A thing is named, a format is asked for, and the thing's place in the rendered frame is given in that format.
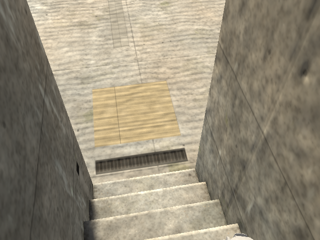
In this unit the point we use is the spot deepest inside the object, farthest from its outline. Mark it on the robot right shin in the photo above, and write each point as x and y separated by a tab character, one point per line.
240	234

